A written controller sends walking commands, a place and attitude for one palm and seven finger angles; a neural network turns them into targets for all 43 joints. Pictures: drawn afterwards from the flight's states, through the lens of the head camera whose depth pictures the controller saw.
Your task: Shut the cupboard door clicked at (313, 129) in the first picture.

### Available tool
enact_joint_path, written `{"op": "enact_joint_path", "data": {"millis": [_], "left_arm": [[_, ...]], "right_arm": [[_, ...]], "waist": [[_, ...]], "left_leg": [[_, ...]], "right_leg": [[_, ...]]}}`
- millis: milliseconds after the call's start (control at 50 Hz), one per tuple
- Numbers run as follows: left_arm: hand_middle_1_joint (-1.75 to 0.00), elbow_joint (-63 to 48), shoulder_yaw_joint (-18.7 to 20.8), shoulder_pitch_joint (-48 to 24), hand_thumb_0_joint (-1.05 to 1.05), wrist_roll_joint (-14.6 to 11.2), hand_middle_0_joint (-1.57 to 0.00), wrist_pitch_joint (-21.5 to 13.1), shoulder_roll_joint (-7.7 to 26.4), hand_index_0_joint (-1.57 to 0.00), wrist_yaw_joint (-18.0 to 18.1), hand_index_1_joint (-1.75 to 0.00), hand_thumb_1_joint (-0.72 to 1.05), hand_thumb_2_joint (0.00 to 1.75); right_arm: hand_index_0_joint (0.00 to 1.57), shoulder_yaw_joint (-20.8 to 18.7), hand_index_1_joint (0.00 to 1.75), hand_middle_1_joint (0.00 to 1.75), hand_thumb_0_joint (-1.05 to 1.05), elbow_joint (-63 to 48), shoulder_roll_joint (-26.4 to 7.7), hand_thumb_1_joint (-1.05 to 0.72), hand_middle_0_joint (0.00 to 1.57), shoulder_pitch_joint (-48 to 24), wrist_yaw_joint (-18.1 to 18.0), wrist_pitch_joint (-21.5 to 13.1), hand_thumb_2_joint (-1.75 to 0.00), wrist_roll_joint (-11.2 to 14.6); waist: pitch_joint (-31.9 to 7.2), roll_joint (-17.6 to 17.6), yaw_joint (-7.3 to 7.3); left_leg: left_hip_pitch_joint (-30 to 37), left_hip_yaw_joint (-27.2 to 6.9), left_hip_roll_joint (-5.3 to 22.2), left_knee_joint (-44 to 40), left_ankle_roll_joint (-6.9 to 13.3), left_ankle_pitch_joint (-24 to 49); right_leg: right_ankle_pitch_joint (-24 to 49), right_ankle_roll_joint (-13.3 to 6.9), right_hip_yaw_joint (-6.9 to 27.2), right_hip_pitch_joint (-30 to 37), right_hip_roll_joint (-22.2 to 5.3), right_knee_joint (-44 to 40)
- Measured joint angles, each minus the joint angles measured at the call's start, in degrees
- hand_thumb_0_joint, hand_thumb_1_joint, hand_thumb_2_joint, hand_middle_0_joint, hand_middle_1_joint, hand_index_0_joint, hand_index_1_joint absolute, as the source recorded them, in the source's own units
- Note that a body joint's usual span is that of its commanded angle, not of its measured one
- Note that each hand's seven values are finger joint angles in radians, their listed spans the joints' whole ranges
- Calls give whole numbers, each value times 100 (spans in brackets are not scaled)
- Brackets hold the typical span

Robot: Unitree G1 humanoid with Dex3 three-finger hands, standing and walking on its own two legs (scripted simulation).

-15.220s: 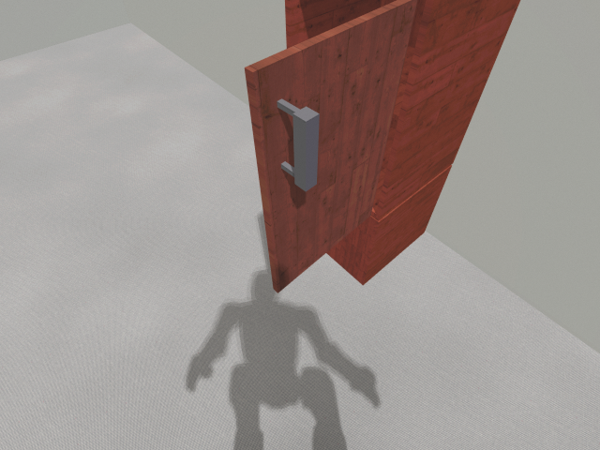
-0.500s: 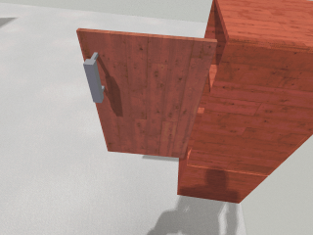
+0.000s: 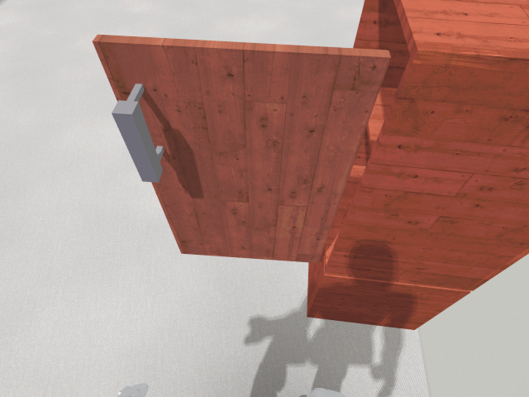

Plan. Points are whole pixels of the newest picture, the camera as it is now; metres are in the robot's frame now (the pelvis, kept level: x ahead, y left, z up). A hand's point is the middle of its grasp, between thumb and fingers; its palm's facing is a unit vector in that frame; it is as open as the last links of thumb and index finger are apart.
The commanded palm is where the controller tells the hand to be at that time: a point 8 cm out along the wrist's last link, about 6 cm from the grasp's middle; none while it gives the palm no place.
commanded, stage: come to a stop and stand still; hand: left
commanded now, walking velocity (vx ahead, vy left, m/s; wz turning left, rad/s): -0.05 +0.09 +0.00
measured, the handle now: (145, 134) +0.46 +0.20 +0.13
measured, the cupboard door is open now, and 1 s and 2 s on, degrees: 93 93 93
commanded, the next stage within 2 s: look again from close up in 0.58 s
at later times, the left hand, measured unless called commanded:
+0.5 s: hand out of the picture +0.00 +0.26 -0.16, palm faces +0.02 -0.96 -0.27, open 7.4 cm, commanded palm none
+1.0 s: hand out of the picture +0.07 +0.20 -0.15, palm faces -0.02 -0.97 -0.24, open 7.4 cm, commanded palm none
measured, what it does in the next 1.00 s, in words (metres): steps on the spot: left foot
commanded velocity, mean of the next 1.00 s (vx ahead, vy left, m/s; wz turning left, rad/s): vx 0.00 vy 0.01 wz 0.00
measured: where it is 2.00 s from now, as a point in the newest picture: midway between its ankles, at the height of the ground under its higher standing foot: outside the picture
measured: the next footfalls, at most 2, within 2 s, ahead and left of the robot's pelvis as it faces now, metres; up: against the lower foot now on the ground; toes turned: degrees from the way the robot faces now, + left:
left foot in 0.10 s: +0.02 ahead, +0.11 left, +0.00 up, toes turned +2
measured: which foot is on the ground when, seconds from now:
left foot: up 0.00-0.08, down 0.10-1.00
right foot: down 0.00-1.00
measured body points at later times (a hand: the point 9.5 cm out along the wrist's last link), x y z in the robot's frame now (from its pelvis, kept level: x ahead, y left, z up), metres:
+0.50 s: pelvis -0.02 +0.05 +0.01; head -0.04 +0.04 +0.46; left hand +0.00 +0.31 -0.14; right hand +0.04 -0.18 -0.14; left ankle -0.02 +0.11 -0.73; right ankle +0.05 -0.12 -0.72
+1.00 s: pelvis +0.02 +0.01 +0.01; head +0.03 +0.00 +0.46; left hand +0.07 +0.25 -0.13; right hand +0.05 -0.24 -0.14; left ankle -0.02 +0.11 -0.73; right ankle +0.05 -0.12 -0.73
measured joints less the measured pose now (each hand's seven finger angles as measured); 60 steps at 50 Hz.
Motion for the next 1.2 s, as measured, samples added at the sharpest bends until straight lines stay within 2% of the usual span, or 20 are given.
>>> {"op": "enact_joint_path", "data": {"millis": [60,100,120,140,180,200,240,260,320,380,440,560,660,800,1040,1200], "left_arm": [[-30,-21,-9,-23,0,30,-20,113,-35,-20,-2,-30,91,90],[-30,-27,-8,21,0,15,-20,182,-56,-20,-33,-30,91,90],[-30,-19,1,45,0,-6,-20,222,-67,-20,-45,-30,91,90],[-30,-13,52,71,0,-35,-20,266,-61,-21,-31,-30,92,90],[-30,10,36,169,-1,-64,-21,302,-58,-21,-16,-30,93,90],[-30,-1,-16,272,-1,-52,-21,246,-55,-21,-6,-30,93,90],[-30,68,-68,488,-1,-21,-21,161,-33,-21,-11,-30,93,90],[-30,123,-91,589,-1,-8,-21,178,-7,-21,-20,-30,93,90],[-30,224,-113,795,0,36,-21,330,39,-21,-49,-30,92,90],[-30,202,-104,898,0,65,-21,315,111,-21,-70,-30,91,90],[-30,207,-90,958,0,59,-20,240,187,-20,-74,-30,91,90],[-30,293,-123,1125,0,63,-20,196,171,-20,-96,-30,91,90],[-30,419,-166,1206,0,40,-20,138,88,-20,-112,-30,90,90],[-30,579,-222,1005,0,-2,-20,54,14,-20,-117,-30,90,90],[-30,555,-251,264,0,-45,-21,-41,35,-21,-101,-30,90,90],[-30,516,-243,70,0,-58,-21,-55,85,-21,-102,-30,90,90]], "right_arm": [[20,-49,30,30,1,-145,-51,-90,20,-296,35,32,-90,-16],[20,-53,30,30,1,-242,-67,-91,20,-389,68,-17,-90,-35],[20,-54,30,30,1,-269,-67,-91,20,-412,77,-45,-90,-50],[20,-52,30,30,0,-286,-54,-91,20,-410,84,-55,-90,-77],[20,-38,30,30,1,-343,-90,-91,20,-356,109,-7,-90,-107],[20,-30,30,30,1,-402,-149,-91,20,-340,128,31,-90,-102],[20,-47,30,30,1,-516,-223,-91,20,-382,130,66,-90,-89],[20,-52,30,30,1,-585,-234,-91,20,-373,137,61,-90,-82],[20,-50,30,30,1,-784,-287,-91,20,-258,187,-9,-90,-123],[20,-7,30,30,1,-867,-328,-91,20,-234,212,-19,-90,-136],[20,36,30,30,1,-858,-337,-91,20,-248,218,-29,-90,-132],[20,51,30,30,1,-747,-457,-91,20,-212,247,-4,-90,-128],[20,59,30,30,1,-579,-547,-91,20,-187,253,-23,-90,-119],[20,79,30,30,1,-310,-623,-90,20,-190,213,-126,-90,-90],[20,124,30,30,1,-6,-625,-90,20,-396,151,-162,-90,-104],[20,145,30,30,1,74,-579,-90,20,-507,158,-158,-90,-117]], "waist": [[32,-98,-12],[-7,-203,5],[-22,-271,28],[-56,-340,74],[-189,-298,164],[-254,-245,209],[-357,-200,195],[-430,-213,159],[-660,-102,118],[-715,-4,173],[-672,6,225],[-678,127,246],[-639,168,247],[-523,125,172],[-451,85,67],[-466,113,50]], "left_leg": [[-290,-6,171,-85,-82,64],[-187,52,266,-828,-126,767],[-141,124,252,-981,-96,1181],[-117,188,215,-1000,-25,1285],[-117,232,237,-996,93,1219],[-165,259,252,-885,126,1132],[-148,335,216,-803,142,1027],[-76,367,157,-883,173,1060],[56,388,85,-1089,284,1156],[131,410,31,-1282,353,1268],[209,411,-55,-1470,381,1389],[308,347,-138,-1813,388,1559],[390,329,-126,-2015,348,1606],[541,271,-41,-2196,233,1596],[759,145,177,-2305,1,1520],[845,104,296,-2423,-114,1544]], "right_leg": [[97,61,15,-49,-46,-11],[84,114,73,-134,-84,109],[52,149,121,-169,-119,201],[20,157,186,-179,-143,241],[-113,69,260,-155,-93,228],[184,57,296,-88,-102,103],[174,270,380,-78,-149,143],[94,303,416,-54,-201,169],[-197,184,496,27,-204,132],[-146,81,603,97,-183,-44],[210,90,725,174,-194,-242],[275,114,843,255,-173,-475],[295,226,845,300,-158,-601],[265,380,787,414,-88,-696],[114,180,636,603,113,-709],[123,71,579,684,227,-809]]}}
